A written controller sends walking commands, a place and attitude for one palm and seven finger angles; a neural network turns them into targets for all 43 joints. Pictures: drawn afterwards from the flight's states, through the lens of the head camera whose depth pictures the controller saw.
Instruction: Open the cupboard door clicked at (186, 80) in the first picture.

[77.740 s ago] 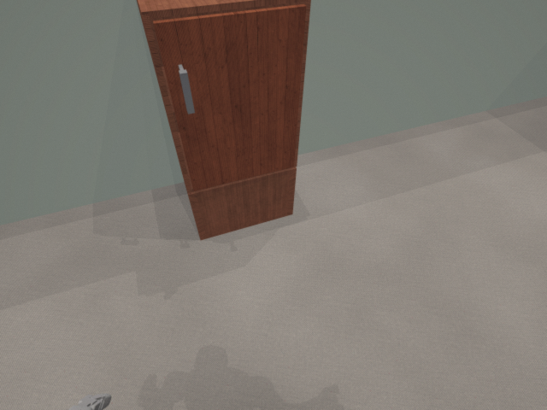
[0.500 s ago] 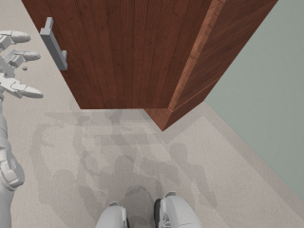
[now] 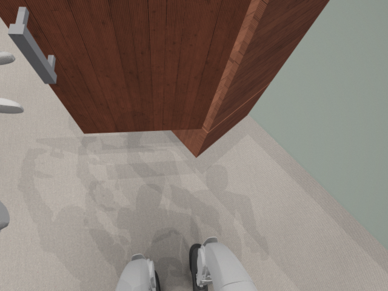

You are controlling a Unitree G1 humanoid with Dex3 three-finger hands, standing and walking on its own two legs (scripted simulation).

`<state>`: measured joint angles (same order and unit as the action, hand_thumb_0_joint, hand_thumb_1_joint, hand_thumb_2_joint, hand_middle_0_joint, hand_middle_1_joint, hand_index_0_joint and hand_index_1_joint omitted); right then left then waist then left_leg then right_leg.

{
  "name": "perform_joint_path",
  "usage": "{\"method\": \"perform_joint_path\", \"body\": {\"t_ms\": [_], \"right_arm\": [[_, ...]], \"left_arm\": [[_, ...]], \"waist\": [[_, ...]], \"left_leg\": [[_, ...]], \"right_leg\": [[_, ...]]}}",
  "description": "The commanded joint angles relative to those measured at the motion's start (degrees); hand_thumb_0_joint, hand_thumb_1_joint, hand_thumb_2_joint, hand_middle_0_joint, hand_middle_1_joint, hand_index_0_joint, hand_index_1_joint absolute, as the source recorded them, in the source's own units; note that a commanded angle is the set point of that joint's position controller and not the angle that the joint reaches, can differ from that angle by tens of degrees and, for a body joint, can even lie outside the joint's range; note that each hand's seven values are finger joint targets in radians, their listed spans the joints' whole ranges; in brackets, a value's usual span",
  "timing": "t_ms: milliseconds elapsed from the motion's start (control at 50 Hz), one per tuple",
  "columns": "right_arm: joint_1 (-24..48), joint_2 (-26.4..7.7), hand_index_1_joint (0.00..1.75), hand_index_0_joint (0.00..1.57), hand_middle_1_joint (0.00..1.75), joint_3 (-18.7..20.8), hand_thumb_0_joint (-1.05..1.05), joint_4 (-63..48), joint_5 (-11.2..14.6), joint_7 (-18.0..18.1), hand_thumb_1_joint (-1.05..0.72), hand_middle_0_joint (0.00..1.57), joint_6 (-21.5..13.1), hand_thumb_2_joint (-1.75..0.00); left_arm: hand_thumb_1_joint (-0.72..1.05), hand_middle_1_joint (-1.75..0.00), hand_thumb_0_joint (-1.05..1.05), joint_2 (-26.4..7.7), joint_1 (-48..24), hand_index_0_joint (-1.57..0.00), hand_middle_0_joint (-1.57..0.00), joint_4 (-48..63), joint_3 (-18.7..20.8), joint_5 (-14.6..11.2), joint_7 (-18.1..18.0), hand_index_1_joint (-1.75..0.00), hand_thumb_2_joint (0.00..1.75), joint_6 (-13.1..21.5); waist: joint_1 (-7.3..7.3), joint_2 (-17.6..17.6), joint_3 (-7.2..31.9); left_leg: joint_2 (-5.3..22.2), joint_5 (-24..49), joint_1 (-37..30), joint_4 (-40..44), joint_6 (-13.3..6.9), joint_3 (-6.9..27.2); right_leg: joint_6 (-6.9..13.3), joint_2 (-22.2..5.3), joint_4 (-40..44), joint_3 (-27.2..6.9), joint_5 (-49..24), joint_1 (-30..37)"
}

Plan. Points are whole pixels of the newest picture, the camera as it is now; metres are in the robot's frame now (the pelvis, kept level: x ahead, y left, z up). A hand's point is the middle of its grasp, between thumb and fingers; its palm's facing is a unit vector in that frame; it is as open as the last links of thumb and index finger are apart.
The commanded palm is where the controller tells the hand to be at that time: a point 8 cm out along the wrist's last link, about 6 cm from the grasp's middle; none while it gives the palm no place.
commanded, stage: move the hooked fingers beside the handle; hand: left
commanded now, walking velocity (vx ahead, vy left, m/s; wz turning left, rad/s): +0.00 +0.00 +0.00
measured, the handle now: (37, 48) +0.56 +0.24 +0.07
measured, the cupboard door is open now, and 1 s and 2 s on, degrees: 54 54 54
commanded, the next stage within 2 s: slide the fingers in behind the handle in 0.50 s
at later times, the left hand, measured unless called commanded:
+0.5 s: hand out of the picture +0.49 +0.30 +0.07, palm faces +0.03 -1.00 -0.03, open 13.9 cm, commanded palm +0.48 +0.33 +0.07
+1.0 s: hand (3, 81) +0.49 +0.28 +0.07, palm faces +0.00 -1.00 -0.01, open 13.9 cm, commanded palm +0.48 +0.30 +0.07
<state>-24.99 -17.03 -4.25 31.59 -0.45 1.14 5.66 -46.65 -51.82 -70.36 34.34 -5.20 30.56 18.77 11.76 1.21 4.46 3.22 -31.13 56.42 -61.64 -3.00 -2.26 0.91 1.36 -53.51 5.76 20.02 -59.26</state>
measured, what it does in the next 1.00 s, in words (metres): stands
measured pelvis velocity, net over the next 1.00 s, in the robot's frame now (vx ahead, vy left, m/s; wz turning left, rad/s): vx -0.01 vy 0.01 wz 0.01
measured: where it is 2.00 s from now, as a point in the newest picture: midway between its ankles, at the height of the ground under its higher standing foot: outside the picture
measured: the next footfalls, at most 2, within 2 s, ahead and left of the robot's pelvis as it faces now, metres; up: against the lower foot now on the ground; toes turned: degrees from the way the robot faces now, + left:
none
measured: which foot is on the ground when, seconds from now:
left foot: down 0.00-1.00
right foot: down 0.00-1.00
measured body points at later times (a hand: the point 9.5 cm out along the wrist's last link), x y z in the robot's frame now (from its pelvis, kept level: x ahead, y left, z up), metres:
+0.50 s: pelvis +0.00 +0.01 +0.00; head +0.16 +0.05 +0.42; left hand +0.49 +0.35 +0.08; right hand +0.02 -0.26 -0.10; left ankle -0.03 +0.08 -0.66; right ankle +0.04 -0.12 -0.66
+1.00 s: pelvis -0.01 +0.01 +0.00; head +0.15 +0.05 +0.42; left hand +0.48 +0.33 +0.07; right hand +0.00 -0.26 -0.09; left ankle -0.03 +0.08 -0.66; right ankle +0.04 -0.12 -0.66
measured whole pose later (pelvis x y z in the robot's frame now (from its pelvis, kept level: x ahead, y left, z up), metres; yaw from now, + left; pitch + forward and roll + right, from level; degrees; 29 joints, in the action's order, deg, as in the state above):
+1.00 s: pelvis -0.01 +0.01 +0.00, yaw +1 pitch +24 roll -5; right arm -23.6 -16.7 -3.5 32.5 -0.5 0.5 6.1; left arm -39.8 -49.7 -65.9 29.3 -6.8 27.6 20.5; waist 10.8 1.1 5.2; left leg 2.6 -31.3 55.2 -62.5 -3.5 -1.6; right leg 0.3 0.8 -53.6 6.2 20.0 -57.3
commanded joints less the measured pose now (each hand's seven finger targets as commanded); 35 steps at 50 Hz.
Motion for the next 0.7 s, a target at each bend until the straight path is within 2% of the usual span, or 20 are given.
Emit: {"method": "perform_joint_path", "body": {"t_ms": [0,40,80,120,160,180,240,300,320,360,400,440,520,540,560,600,620,640,660,680], "right_arm": [[-10.57,-12.10,0.30,0.20,0.30,4.62,0.00,-1.01,-0.17,0.83,-0.90,0.20,-0.64,-0.90],[-10.58,-11.78,0.30,0.20,0.30,4.57,0.00,-0.57,0.00,0.93,-0.90,0.20,-0.44,-0.90],[-10.82,-12.05,0.30,0.20,0.30,4.92,0.00,0.12,-0.26,0.76,-0.90,0.20,-0.34,-0.90],[-10.60,-11.74,0.30,0.20,0.30,4.87,0.00,0.15,-0.11,0.64,-0.90,0.20,0.02,-0.90],[-10.60,-11.68,0.30,0.20,0.30,4.86,0.00,0.48,-0.10,0.67,-0.90,0.20,0.21,-0.90],[-10.37,-11.78,0.30,0.20,0.30,4.94,0.00,0.07,-0.07,0.62,-0.90,0.20,0.27,-0.90],[-9.80,-11.70,0.30,0.20,0.30,4.83,0.00,-1.11,-0.10,0.78,-0.90,0.20,0.30,-0.90],[-9.18,-11.52,0.30,0.20,0.30,4.84,0.00,-1.65,-0.40,0.54,-0.90,0.20,-0.01,-0.90],[-9.14,-11.47,0.30,0.20,0.30,4.95,0.00,-1.91,-0.44,0.52,-0.90,0.20,-0.25,-0.90],[-9.21,-11.47,0.30,0.20,0.30,5.07,0.00,-1.83,-0.52,0.57,-0.90,0.20,-0.64,-0.90],[-9.01,-11.43,0.30,0.20,0.30,4.81,0.00,-1.65,-0.38,0.44,-0.90,0.20,-0.65,-0.90],[-9.03,-11.34,0.30,0.20,0.30,4.55,0.00,-1.43,-0.13,0.53,-0.90,0.20,-0.47,-0.90],[-9.26,-11.80,0.30,0.20,0.30,4.60,0.00,-1.23,0.10,0.68,-0.90,0.20,-0.28,-0.90],[-9.25,-11.58,0.30,0.20,0.30,4.49,0.00,-1.40,0.17,0.77,-0.90,0.20,-0.27,-0.90],[-9.30,-11.80,0.30,0.20,0.30,4.65,0.00,-0.84,0.04,0.73,-0.90,0.20,-0.22,-0.90],[-9.15,-11.89,0.30,0.20,0.30,4.31,0.00,-0.74,0.07,0.81,-0.90,0.20,-0.23,-0.90],[-9.01,-11.85,0.30,0.20,0.30,4.43,0.00,-0.93,0.07,0.91,-0.90,0.20,-0.40,-0.90],[-9.08,-11.81,0.30,0.20,0.30,4.34,0.00,-1.29,0.01,0.97,-0.90,0.20,-0.59,-0.90],[-9.31,-11.90,0.30,0.20,0.30,4.70,0.00,-1.04,-0.22,0.88,-0.90,0.20,-0.63,-0.90],[-9.23,-11.81,0.30,0.20,0.30,4.73,0.00,-0.96,-0.23,0.76,-0.90,0.20,-0.74,-0.90]], "left_arm": [[-0.50,-1.20,0.00,-19.79,-22.16,-0.30,-0.30,13.00,1.00,-1.86,0.22,-1.20,0.30,4.83],[-0.50,-1.20,0.00,-15.76,-25.16,-0.30,-0.30,14.82,-2.10,-2.59,0.68,-1.20,0.30,5.41],[-0.50,-1.20,0.00,-15.20,-23.04,-0.30,-0.30,15.02,-1.95,-2.93,0.96,-1.20,0.30,5.40],[-0.50,-1.20,0.00,-11.90,-20.70,-0.30,-0.30,13.89,-4.00,-3.26,1.03,-1.20,0.30,4.48],[-0.50,-1.20,0.00,-10.77,-21.29,-0.30,-0.30,12.95,-4.68,-3.51,1.03,-1.20,0.30,3.71],[-0.50,-1.20,0.00,-11.85,-19.85,-0.30,-0.30,12.04,-3.35,-3.60,0.65,-1.20,0.30,3.20],[-0.50,-1.20,0.00,-13.29,-20.29,-0.30,-0.30,12.78,-2.38,-3.19,-0.78,-1.20,0.30,3.33],[-0.50,-1.20,0.00,-16.20,-21.55,-0.30,-0.30,14.98,-0.60,-1.93,-2.63,-1.20,0.30,4.88],[-0.50,-1.20,0.00,-16.71,-20.59,-0.30,-0.30,14.72,-0.08,-1.59,-3.10,-1.20,0.30,5.23],[-0.50,-1.20,0.00,-17.79,-21.91,-0.30,-0.30,16.58,0.70,-1.55,-3.33,-1.20,0.30,6.58],[-0.50,-1.20,0.00,-16.31,-21.16,-0.30,-0.30,15.72,-0.33,-1.69,-2.97,-1.20,0.30,6.63],[-0.50,-1.20,0.00,-13.47,-22.03,-0.30,-0.30,13.80,-2.58,-2.24,-2.09,-1.20,0.30,6.10],[-0.50,-1.20,0.00,-13.57,-19.38,-0.30,-0.30,11.31,-2.64,-2.50,-0.47,-1.20,0.30,4.25],[-0.50,-1.20,0.00,-11.43,-20.32,-0.30,-0.30,11.84,-4.04,-3.12,0.12,-1.20,0.30,4.44],[-0.50,-1.20,0.00,-12.42,-20.02,-0.30,-0.30,10.89,-3.22,-3.12,0.23,-1.20,0.30,4.20],[-0.50,-1.20,0.00,-12.60,-22.26,-0.30,-0.30,9.56,-3.71,-3.10,0.02,-1.20,0.30,4.05],[-0.50,-1.20,0.00,-13.05,-21.94,-0.30,-0.30,9.93,-3.14,-3.18,-0.10,-1.20,0.30,4.22],[-0.50,-1.20,0.00,-13.17,-22.94,-0.30,-0.30,11.84,-2.97,-3.64,-0.11,-1.20,0.30,5.05],[-0.50,-1.20,0.00,-14.22,-22.09,-0.30,-0.30,13.21,-1.91,-3.42,-0.22,-1.20,0.30,5.59],[-0.50,-1.20,0.00,-14.30,-21.77,-0.30,-0.30,13.57,-2.00,-3.14,-0.42,-1.20,0.30,5.89]], "waist": [[-0.55,11.60,29.42],[0.42,14.18,29.41],[-0.40,16.17,31.30],[-0.29,14.55,30.40],[0.17,13.47,28.97],[-0.50,12.67,28.09],[-0.51,10.14,27.36],[-1.37,12.03,28.56],[-1.47,10.50,29.26],[-1.86,13.43,31.60],[-1.80,13.81,30.70],[-0.57,13.27,28.54],[-0.58,9.35,28.30],[-0.35,11.38,28.37],[-0.50,10.75,27.76],[0.55,8.04,25.30],[0.28,7.62,26.04],[-0.05,9.40,26.88],[-0.95,11.68,30.38],[-1.14,13.10,30.55]], "left_leg": [[-0.65,34.06,-17.83,6.33,1.36,5.74],[-0.49,36.58,-21.61,6.24,1.82,6.47],[-0.08,40.63,-26.19,6.37,3.04,7.44],[-0.01,42.29,-26.53,6.46,3.12,7.57],[0.21,43.24,-26.60,6.51,3.35,8.04],[-0.03,42.03,-24.85,6.75,3.17,7.75],[-0.52,39.39,-21.50,6.97,2.63,7.22],[-0.66,37.35,-20.48,6.85,2.73,6.63],[-0.76,36.26,-19.61,6.73,2.41,6.34],[-0.62,39.09,-22.19,6.59,3.17,6.84],[-0.38,40.48,-23.50,6.69,3.55,7.25],[-0.30,40.04,-23.82,6.70,3.41,7.43],[-0.47,36.99,-21.24,7.28,2.69,7.20],[-0.52,38.47,-22.51,7.03,2.89,7.35],[-0.36,37.45,-22.08,7.00,3.02,7.37],[-0.63,31.70,-18.34,7.12,2.37,7.17],[-0.85,30.19,-16.99,6.98,1.90,6.69],[-0.98,31.68,-17.99,7.12,2.32,6.99],[-0.84,33.68,-20.14,6.81,2.63,6.80],[-0.77,34.75,-21.15,6.67,3.11,7.00]], "right_leg": [[0.46,1.95,2.80,-4.10,-18.42,19.67],[0.62,1.98,2.65,-3.58,-17.50,16.38],[0.64,2.02,2.98,-2.95,-16.67,14.54],[0.53,1.99,3.24,-2.59,-16.88,14.05],[0.51,1.98,3.10,-2.16,-16.96,13.05],[0.55,1.93,3.23,-2.20,-17.02,14.17],[0.77,1.87,2.78,-2.46,-18.01,16.70],[0.77,1.76,2.40,-3.05,-17.87,18.32],[0.72,1.83,2.33,-3.26,-18.02,19.52],[0.96,1.84,1.83,-3.25,-18.66,19.39],[0.86,1.88,2.07,-2.95,-17.85,18.00],[0.85,2.09,2.32,-2.63,-16.93,16.04],[0.43,1.94,3.01,-2.74,-16.46,17.53],[0.69,1.91,2.64,-2.54,-16.58,16.08],[0.55,1.91,2.84,-2.54,-15.78,15.43],[0.46,1.94,2.98,-2.70,-13.82,15.51],[0.46,1.81,2.98,-3.12,-14.14,16.87],[0.94,1.89,2.45,-2.88,-14.77,16.97],[0.89,1.75,2.24,-3.21,-15.64,17.47],[0.97,1.77,2.02,-3.03,-15.31,16.45]]}}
